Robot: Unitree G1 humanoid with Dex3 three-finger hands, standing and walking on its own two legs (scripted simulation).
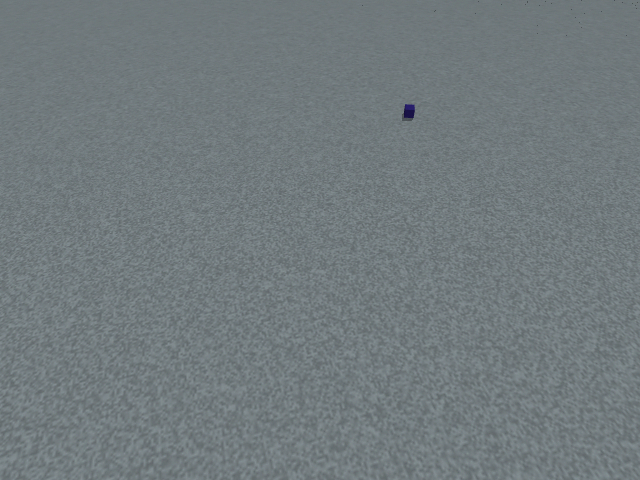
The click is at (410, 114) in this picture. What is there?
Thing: small box
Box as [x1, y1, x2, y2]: [404, 104, 414, 117]
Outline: 405,104 404,117 413,117 414,105
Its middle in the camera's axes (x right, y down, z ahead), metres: +0.55 -0.77 +2.41
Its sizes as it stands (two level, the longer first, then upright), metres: 0.066 0.057 0.054
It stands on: the floor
